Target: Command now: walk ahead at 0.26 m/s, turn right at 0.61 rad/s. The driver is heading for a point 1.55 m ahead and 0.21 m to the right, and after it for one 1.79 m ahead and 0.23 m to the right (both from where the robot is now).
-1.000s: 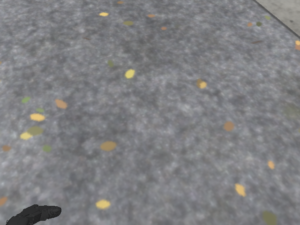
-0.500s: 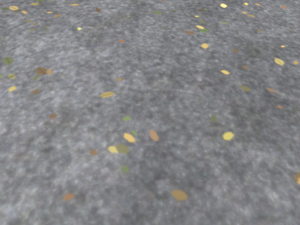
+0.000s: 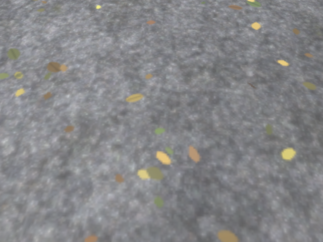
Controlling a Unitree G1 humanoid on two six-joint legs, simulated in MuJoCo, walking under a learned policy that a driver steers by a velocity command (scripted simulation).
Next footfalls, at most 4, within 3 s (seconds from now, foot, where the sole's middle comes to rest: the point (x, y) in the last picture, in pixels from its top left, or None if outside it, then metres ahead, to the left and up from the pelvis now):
0.46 left None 0.29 0.12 -0.74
0.92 right None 0.17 -0.03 -0.74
1.40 left None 0.20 0.18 -0.74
1.90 right None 0.18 -0.03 -0.74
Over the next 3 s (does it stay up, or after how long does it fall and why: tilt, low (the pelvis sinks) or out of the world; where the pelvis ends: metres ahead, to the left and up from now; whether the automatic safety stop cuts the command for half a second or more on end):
stays up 0.78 -0.03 0.01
